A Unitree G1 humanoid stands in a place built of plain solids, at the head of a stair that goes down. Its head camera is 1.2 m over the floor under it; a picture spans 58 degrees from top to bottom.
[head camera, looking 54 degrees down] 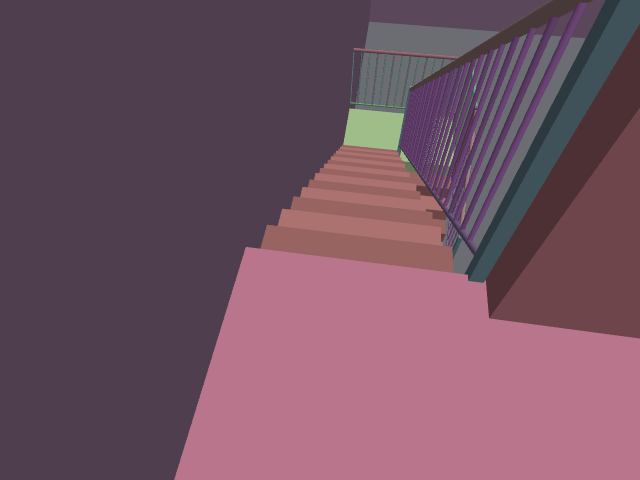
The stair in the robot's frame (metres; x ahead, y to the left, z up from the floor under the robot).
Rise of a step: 0.18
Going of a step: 0.24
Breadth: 0.74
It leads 9 degrees to the right of straight ahead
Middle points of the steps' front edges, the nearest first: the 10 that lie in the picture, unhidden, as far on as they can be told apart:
0.79 -0.12 0.00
1.03 -0.15 -0.18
1.27 -0.19 -0.37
1.51 -0.23 -0.55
1.75 -0.26 -0.73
1.99 -0.30 -0.92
2.23 -0.33 -1.10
2.47 -0.37 -1.28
2.71 -0.41 -1.46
2.95 -0.44 -1.65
